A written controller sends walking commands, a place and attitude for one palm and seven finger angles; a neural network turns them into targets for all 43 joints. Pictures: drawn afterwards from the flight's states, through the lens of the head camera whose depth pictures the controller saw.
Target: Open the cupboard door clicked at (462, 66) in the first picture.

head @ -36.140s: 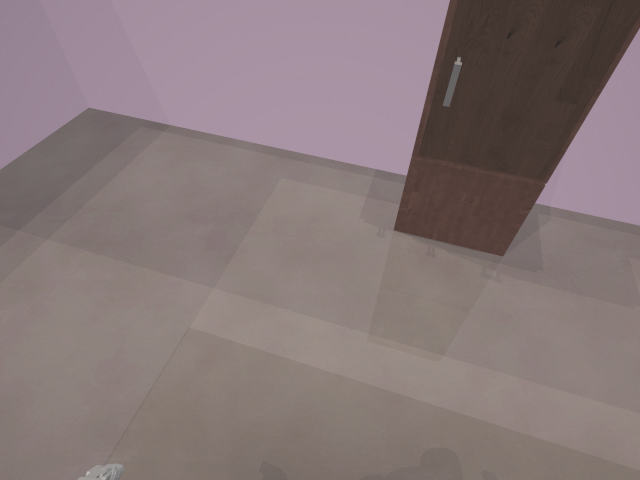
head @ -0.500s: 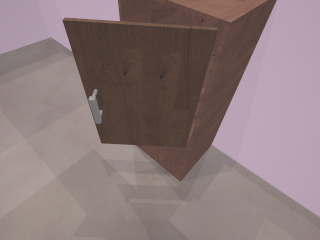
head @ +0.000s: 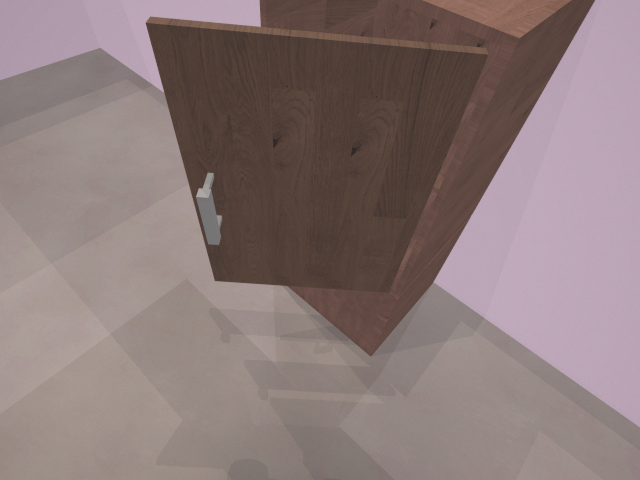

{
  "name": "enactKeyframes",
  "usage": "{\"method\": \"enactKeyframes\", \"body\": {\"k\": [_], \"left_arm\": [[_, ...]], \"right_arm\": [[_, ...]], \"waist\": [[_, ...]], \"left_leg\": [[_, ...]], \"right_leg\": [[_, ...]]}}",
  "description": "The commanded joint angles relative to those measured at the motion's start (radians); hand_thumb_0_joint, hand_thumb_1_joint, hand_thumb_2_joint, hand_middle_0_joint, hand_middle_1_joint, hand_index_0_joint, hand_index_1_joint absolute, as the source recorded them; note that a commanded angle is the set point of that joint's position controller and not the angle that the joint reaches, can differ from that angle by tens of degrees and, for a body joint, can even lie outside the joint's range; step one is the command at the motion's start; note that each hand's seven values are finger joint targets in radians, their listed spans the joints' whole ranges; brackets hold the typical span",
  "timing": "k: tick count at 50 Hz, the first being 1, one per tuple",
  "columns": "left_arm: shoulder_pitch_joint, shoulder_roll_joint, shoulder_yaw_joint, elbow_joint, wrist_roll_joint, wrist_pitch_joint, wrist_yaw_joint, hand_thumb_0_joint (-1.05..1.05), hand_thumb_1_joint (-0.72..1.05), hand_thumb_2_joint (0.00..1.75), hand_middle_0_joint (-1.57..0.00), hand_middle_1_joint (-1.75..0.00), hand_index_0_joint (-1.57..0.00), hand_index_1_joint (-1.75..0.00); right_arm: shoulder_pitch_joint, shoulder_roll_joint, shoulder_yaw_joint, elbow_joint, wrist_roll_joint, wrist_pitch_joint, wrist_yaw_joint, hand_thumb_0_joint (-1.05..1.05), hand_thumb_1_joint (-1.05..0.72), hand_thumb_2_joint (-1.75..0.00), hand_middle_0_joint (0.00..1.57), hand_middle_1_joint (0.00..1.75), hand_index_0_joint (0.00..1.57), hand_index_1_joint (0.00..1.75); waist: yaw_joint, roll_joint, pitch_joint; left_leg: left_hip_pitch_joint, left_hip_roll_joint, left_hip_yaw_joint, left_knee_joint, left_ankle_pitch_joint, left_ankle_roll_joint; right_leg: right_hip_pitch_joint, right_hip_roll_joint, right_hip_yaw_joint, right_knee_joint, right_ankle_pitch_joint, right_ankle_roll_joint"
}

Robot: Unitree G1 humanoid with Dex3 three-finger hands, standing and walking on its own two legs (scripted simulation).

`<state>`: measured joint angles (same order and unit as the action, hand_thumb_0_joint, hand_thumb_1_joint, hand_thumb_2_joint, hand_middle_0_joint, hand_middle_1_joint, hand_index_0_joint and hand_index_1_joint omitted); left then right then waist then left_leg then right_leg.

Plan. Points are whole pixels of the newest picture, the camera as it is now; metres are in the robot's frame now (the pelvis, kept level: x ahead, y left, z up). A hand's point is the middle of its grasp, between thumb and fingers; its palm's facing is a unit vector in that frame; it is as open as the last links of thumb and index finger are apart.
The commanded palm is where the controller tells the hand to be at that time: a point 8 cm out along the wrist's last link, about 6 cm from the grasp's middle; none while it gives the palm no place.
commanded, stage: come to a stop and stand still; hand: left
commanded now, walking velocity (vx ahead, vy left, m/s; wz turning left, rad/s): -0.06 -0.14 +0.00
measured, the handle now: (212, 209) +0.53 +0.23 -0.05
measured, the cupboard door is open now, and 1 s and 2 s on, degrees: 40 40 40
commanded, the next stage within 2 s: look again from close up in 1.70 s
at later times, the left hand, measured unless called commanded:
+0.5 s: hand out of the picture +0.03 +0.14 -0.17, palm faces +0.00 -0.97 -0.24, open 7.3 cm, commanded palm none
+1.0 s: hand out of the picture -0.05 +0.07 -0.17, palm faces +0.05 -0.98 -0.19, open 7.4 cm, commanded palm none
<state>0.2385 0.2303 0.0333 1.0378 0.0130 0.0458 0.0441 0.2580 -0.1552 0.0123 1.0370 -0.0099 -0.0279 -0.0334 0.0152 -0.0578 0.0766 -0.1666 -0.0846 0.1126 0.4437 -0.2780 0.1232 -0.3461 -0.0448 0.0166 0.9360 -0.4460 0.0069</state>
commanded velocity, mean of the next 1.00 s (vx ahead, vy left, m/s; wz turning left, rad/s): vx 0.00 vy -0.01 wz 0.00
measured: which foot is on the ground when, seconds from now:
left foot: down 0.00-1.00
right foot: up 0.00-0.34, down 0.36-1.00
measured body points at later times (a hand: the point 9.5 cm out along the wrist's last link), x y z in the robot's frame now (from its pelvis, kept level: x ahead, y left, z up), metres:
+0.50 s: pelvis -0.02 -0.04 +0.00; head -0.01 -0.05 +0.45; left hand +0.03 +0.19 -0.15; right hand +0.00 -0.26 -0.17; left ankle -0.02 +0.04 -0.74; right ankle -0.04 -0.17 -0.74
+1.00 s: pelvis -0.03 -0.09 +0.00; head -0.02 -0.10 +0.45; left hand -0.05 +0.12 -0.15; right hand -0.04 -0.31 -0.16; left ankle -0.02 +0.04 -0.74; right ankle -0.04 -0.17 -0.74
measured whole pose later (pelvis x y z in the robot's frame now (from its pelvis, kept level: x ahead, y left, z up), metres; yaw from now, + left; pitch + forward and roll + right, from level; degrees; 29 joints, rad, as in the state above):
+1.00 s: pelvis -0.03 -0.09 +0.00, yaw +1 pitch -1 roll +1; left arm 0.32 0.12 -0.03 1.13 0.00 -0.02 0.04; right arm 0.30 -0.15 0.01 1.15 -0.01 -0.01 -0.02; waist 0.00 0.01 0.04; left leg -0.19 0.03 0.05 0.43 -0.22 -0.02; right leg -0.16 0.05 -0.04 0.45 -0.27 -0.07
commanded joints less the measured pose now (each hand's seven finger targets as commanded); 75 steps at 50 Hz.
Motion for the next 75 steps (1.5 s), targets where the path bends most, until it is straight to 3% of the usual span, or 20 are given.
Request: {"method": "enactKeyframes", "body": {"k": [1, 5, 12, 13, 14, 15, 16, 18, 19, 21, 22, 23, 24, 27, 32, 42, 49, 51, 63, 75], "left_arm": [[0.024, 0.066, 0.01, -0.043, 0.003, -0.017, -0.002, 0.0, 0.9, 0.9, -0.2, -0.3, -0.2, -0.3], [0.006, 0.025, 0.006, -0.036, 0.003, -0.005, -0.003, 0.0, 0.9, 0.9, -0.2, -0.3, -0.2, -0.3], [-0.059, 0.02, 0.001, -0.048, 0.006, -0.01, -0.009, 0.0, 0.9, 0.9, -0.2, -0.3, -0.2, -0.3], [-0.072, 0.027, 0.001, -0.054, 0.007, -0.016, -0.009, 0.0, 0.9, 0.9, -0.2, -0.3, -0.2, -0.3], [0.075, 0.034, -0.01, 0.014, 0.008, -0.045, 0.019, 0.0, 0.9, 0.9, -0.2, -0.3, -0.2, -0.3], [0.069, 0.025, -0.016, -0.029, -0.002, -0.053, 0.022, 0.0, 0.9, 0.9, -0.2, -0.3, -0.2, -0.3], [0.054, 0.015, -0.018, -0.035, 0.0, -0.058, 0.018, 0.0, 0.9, 0.9, -0.2, -0.3, -0.2, -0.3], [0.05, 0.028, -0.024, -0.026, -0.002, -0.073, 0.013, 0.0, 0.9, 0.9, -0.2, -0.3, -0.2, -0.3], [0.056, 0.036, -0.029, -0.025, -0.004, -0.074, 0.011, 0.0, 0.9, 0.9, -0.2, -0.3, -0.2, -0.3], [0.077, 0.026, -0.031, -0.009, -0.005, -0.073, 0.012, 0.0, 0.9, 0.9, -0.2, -0.3, -0.2, -0.3], [0.064, 0.023, -0.035, -0.011, -0.007, -0.072, 0.011, 0.0, 0.9, 0.9, -0.2, -0.3, -0.2, -0.3], [0.049, 0.018, -0.038, -0.011, -0.004, -0.075, 0.009, 0.0, 0.9, 0.9, -0.2, -0.3, -0.2, -0.3], [0.045, 0.022, -0.04, -0.015, -0.005, -0.073, 0.008, 0.0, 0.9, 0.9, -0.2, -0.3, -0.2, -0.3], [0.053, 0.037, -0.042, -0.013, -0.003, -0.067, 0.0, 0.0, 0.9, 0.9, -0.2, -0.3, -0.2, -0.3], [0.078, 0.046, -0.042, 0.0, -0.004, -0.077, -0.005, 0.0, 0.9, 0.9, -0.2, -0.3, -0.2, -0.3], [0.124, 0.03, -0.041, 0.048, -0.008, -0.09, -0.004, 0.0, 0.9, 0.9, -0.2, -0.3, -0.2, -0.3], [0.141, 0.016, -0.039, 0.063, -0.006, -0.089, -0.002, 0.0, 0.9, 0.9, -0.2, -0.3, -0.2, -0.3], [0.14, 0.019, -0.037, 0.065, -0.007, -0.09, -0.002, 0.0, 0.9, 0.9, -0.2, -0.3, -0.2, -0.3], [0.136, 0.014, -0.029, 0.062, -0.004, -0.088, 0.0, 0.0, 0.9, 0.9, -0.2, -0.3, -0.2, -0.3], [0.114, 0.031, -0.023, 0.053, -0.004, -0.084, -0.003, 0.0, 0.9, 0.9, -0.2, -0.3, -0.2, -0.3]], "right_arm": [[0.041, -0.172, -0.04, -0.021, 0.001, -0.022, -0.028, 0.0, -0.9, -0.9, 0.2, 0.3, 0.2, 0.3], [0.069, -0.123, -0.038, 0.005, -0.004, -0.011, -0.03, 0.0, -0.9, -0.9, 0.2, 0.3, 0.2, 0.3], [0.08, -0.131, -0.048, 0.027, -0.012, -0.003, -0.022, 0.0, -0.9, -0.9, 0.2, 0.3, 0.2, 0.3], [0.083, -0.126, -0.047, 0.03, -0.013, -0.004, -0.021, 0.0, -0.9, -0.9, 0.2, 0.3, 0.2, 0.3], [0.03, -0.219, -0.06, -0.005, 0.003, -0.003, -0.001, 0.0, -0.9, -0.9, 0.2, 0.3, 0.2, 0.3], [0.034, -0.15, -0.049, -0.05, -0.005, -0.007, 0.006, 0.0, -0.9, -0.9, 0.2, 0.3, 0.2, 0.3], [0.049, -0.124, -0.038, -0.056, -0.007, -0.013, 0.003, 0.0, -0.9, -0.9, 0.2, 0.3, 0.2, 0.3], [0.081, -0.082, -0.023, -0.051, -0.008, -0.017, -0.003, 0.0, -0.9, -0.9, 0.2, 0.3, 0.2, 0.3], [0.089, -0.086, -0.025, -0.054, -0.004, -0.018, -0.004, 0.0, -0.9, -0.9, 0.2, 0.3, 0.2, 0.3], [0.088, -0.107, -0.032, -0.046, -0.002, -0.009, -0.001, 0.0, -0.9, -0.9, 0.2, 0.3, 0.2, 0.3], [0.085, -0.112, -0.032, -0.046, -0.001, -0.004, 0.0, 0.0, -0.9, -0.9, 0.2, 0.3, 0.2, 0.3], [0.076, -0.102, -0.031, -0.043, -0.002, -0.003, 0.002, 0.0, -0.9, -0.9, 0.2, 0.3, 0.2, 0.3], [0.071, -0.108, -0.029, -0.038, -0.002, -0.001, 0.004, 0.0, -0.9, -0.9, 0.2, 0.3, 0.2, 0.3], [0.047, -0.1, -0.024, -0.028, -0.003, 0.011, 0.013, 0.0, -0.9, -0.9, 0.2, 0.3, 0.2, 0.3], [0.067, -0.094, -0.019, 0.001, -0.003, 0.013, 0.019, 0.0, -0.9, -0.9, 0.2, 0.3, 0.2, 0.3], [0.082, -0.072, -0.009, 0.066, 0.0, 0.003, 0.011, 0.0, -0.9, -0.9, 0.2, 0.3, 0.2, 0.3], [0.09, -0.054, -0.008, 0.089, 0.0, 0.004, 0.006, 0.0, -0.9, -0.9, 0.2, 0.3, 0.2, 0.3], [0.093, -0.053, -0.009, 0.092, 0.0, 0.002, 0.004, 0.0, -0.9, -0.9, 0.2, 0.3, 0.2, 0.3], [0.082, -0.048, -0.012, 0.096, -0.001, -0.001, -0.004, 0.0, -0.9, -0.9, 0.2, 0.3, 0.2, 0.3], [0.059, -0.074, -0.014, 0.089, -0.002, -0.002, -0.005, 0.0, -0.9, -0.9, 0.2, 0.3, 0.2, 0.3]], "waist": [[-0.001, 0.102, -0.093], [-0.018, 0.127, -0.085], [-0.041, 0.164, -0.057], [-0.041, 0.157, -0.038], [0.002, 0.125, -0.165], [0.013, 0.143, -0.208], [-0.005, 0.208, -0.18], [-0.019, 0.252, -0.116], [-0.024, 0.234, -0.102], [-0.028, 0.041, -0.133], [-0.038, -0.028, -0.109], [-0.041, -0.041, -0.069], [-0.04, -0.011, -0.032], [-0.034, 0.033, 0.066], [-0.041, -0.007, 0.037], [-0.028, 0.024, 0.007], [-0.022, 0.04, 0.021], [-0.021, 0.044, -0.007], [-0.014, 0.038, -0.004], [-0.011, 0.058, -0.013]], "left_leg": [[0.119, 0.326, -0.244, -0.134, 0.803, 0.049], [0.122, 0.323, -0.241, -0.136, 0.744, 0.036], [0.074, 0.316, -0.268, -0.157, 0.507, 0.049], [0.062, 0.317, -0.274, -0.146, 0.516, 0.051], [0.141, 0.319, -0.25, 0.038, 0.845, 0.004], [0.046, 0.289, -0.233, 0.026, 0.592, -0.032], [0.013, 0.253, -0.224, 0.021, 0.555, -0.055], [0.003, 0.205, -0.2, 0.034, 0.655, -0.087], [0.023, 0.194, -0.195, 0.023, 0.645, -0.097], [0.047, 0.193, -0.177, 0.052, 0.506, -0.072], [0.032, 0.191, -0.17, 0.036, 0.377, -0.07], [0.011, 0.185, -0.162, 0.016, 0.324, -0.07], [-0.007, 0.179, -0.157, -0.008, 0.234, -0.074], [-0.059, 0.161, -0.156, -0.071, -0.012, -0.082], [-0.016, 0.15, -0.133, -0.055, 0.0, -0.09], [-0.008, 0.16, -0.124, -0.061, 0.086, -0.103], [-0.017, 0.163, -0.119, -0.063, 0.095, -0.108], [-0.012, 0.165, -0.118, -0.058, 0.114, -0.11], [-0.01, 0.177, -0.114, -0.059, 0.166, -0.112], [0.009, 0.184, -0.129, -0.074, 0.189, -0.11]], "right_leg": [[-0.042, -0.018, 0.027, -0.013, 0.072, 0.016], [-0.051, -0.01, 0.017, -0.049, 0.083, 0.029], [0.008, -0.012, -0.015, -0.215, 0.044, 0.015], [0.023, -0.013, -0.019, -0.271, 0.034, 0.009], [0.019, -0.025, -0.013, -0.262, 0.141, 0.005], [0.125, -0.005, -0.011, -0.358, 0.119, -0.016], [0.138, -0.006, -0.003, -0.394, 0.186, -0.037], [0.148, -0.03, 0.02, -0.413, 0.391, -0.061], [0.142, -0.031, 0.019, -0.419, 0.396, -0.06], [0.162, -0.034, 0.031, -0.447, 0.432, -0.054], [0.151, -0.041, 0.042, -0.464, 0.424, -0.053], [0.138, -0.046, 0.047, -0.471, 0.45, -0.054], [0.123, -0.052, 0.058, -0.488, 0.396, -0.054], [0.049, -0.048, 0.093, -0.56, 0.132, -0.061], [0.016, -0.059, 0.121, -0.621, 0.04, -0.067], [0.092, -0.066, 0.109, -0.623, 0.235, -0.067], [0.101, -0.064, 0.101, -0.635, 0.253, -0.064], [0.128, -0.065, 0.099, -0.624, 0.301, -0.064], [0.161, -0.062, 0.075, -0.601, 0.434, -0.056], [0.169, -0.059, 0.07, -0.594, 0.421, -0.059]]}}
